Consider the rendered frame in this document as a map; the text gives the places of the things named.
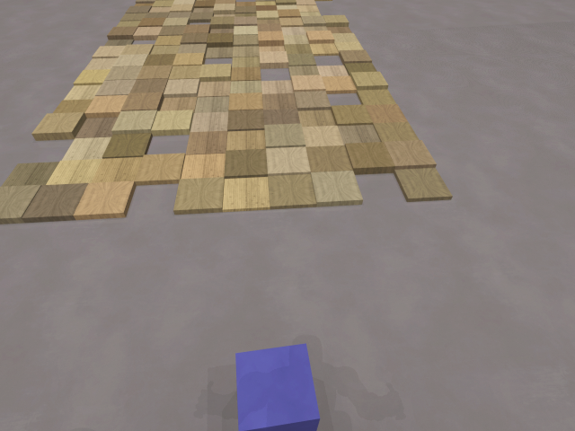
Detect carton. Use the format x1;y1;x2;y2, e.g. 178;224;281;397
235;343;320;431

